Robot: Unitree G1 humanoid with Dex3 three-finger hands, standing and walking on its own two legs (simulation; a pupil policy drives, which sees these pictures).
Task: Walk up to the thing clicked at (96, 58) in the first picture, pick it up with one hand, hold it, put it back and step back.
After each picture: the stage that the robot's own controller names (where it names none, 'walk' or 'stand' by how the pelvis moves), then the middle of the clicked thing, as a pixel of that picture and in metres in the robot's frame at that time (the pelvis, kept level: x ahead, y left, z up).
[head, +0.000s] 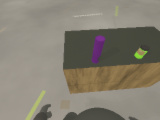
stand; (97, 51) +0.55 -0.04 +0.02
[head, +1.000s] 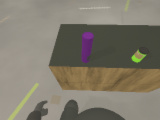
rise first; (86, 49) +0.50 +0.06 +0.05
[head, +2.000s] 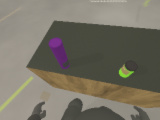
rise first; (61, 56) +0.39 +0.23 +0.06
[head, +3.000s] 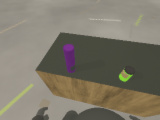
stand; (70, 60) +0.43 +0.17 +0.03
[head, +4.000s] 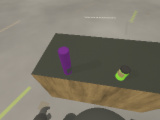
stand; (66, 62) +0.41 +0.19 +0.02
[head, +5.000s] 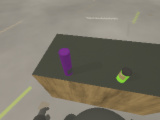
stand; (66, 63) +0.40 +0.19 +0.01
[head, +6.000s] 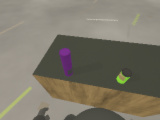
stand; (67, 63) +0.40 +0.19 +0.01
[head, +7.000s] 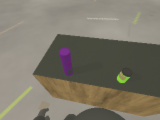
stand; (67, 63) +0.40 +0.19 +0.01
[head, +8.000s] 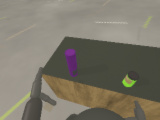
rise first; (72, 64) +0.41 +0.17 +0.02
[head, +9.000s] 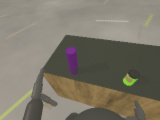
go down; (73, 62) +0.42 +0.17 +0.02
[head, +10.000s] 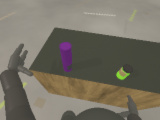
go down; (66, 59) +0.43 +0.16 +0.03
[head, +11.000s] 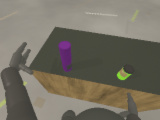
go down; (66, 58) +0.42 +0.16 +0.04
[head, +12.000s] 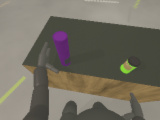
close in; (63, 51) +0.43 +0.17 +0.08
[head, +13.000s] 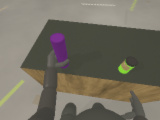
close; (61, 53) +0.42 +0.18 +0.09
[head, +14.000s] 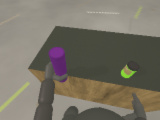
lift; (60, 67) +0.32 +0.18 +0.10
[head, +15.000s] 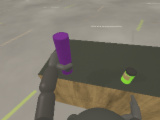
lift; (64, 56) +0.33 +0.16 +0.21
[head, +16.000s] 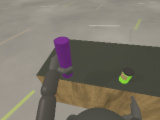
hold; (65, 60) +0.32 +0.16 +0.18
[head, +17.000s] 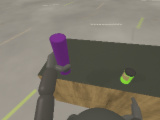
hold; (62, 57) +0.32 +0.17 +0.20
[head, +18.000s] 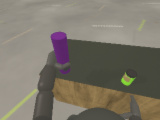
crouch; (62, 56) +0.33 +0.18 +0.20
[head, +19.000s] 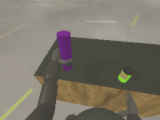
lower; (66, 52) +0.40 +0.16 +0.16
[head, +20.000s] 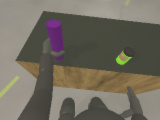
lower; (57, 43) +0.47 +0.18 +0.11
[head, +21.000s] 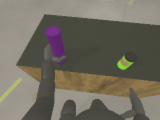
lower; (58, 49) +0.44 +0.18 +0.10
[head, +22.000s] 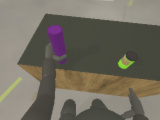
lower; (59, 47) +0.45 +0.18 +0.10
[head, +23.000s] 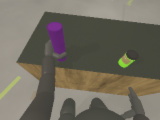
lower; (58, 45) +0.46 +0.18 +0.10
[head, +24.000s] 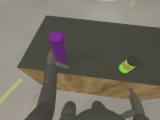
open; (60, 52) +0.42 +0.17 +0.09
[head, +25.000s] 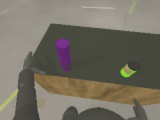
sink last; (65, 57) +0.40 +0.16 +0.07
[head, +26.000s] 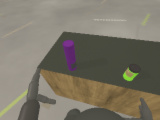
stand; (70, 57) +0.44 +0.18 +0.07
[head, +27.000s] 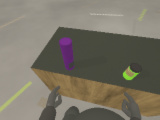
stand; (68, 56) +0.42 +0.17 +0.08
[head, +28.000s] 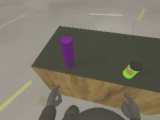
stand; (68, 54) +0.43 +0.17 +0.08
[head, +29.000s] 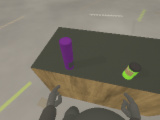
stand; (67, 55) +0.42 +0.17 +0.08
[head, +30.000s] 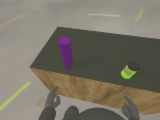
stand; (67, 55) +0.43 +0.17 +0.08
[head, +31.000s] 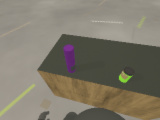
stand; (70, 60) +0.44 +0.17 +0.02
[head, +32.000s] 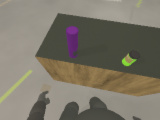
walk; (72, 44) +0.50 +0.14 +0.04
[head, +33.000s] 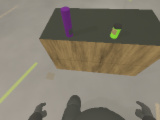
walk; (67, 23) +0.75 +0.24 +0.05
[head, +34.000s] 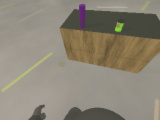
stand; (82, 17) +1.05 +0.17 +0.04
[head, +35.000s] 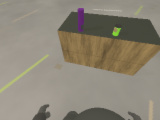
stand; (80, 20) +1.02 +0.17 +0.02
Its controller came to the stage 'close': yes
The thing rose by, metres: 0.17
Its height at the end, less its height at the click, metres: +0.00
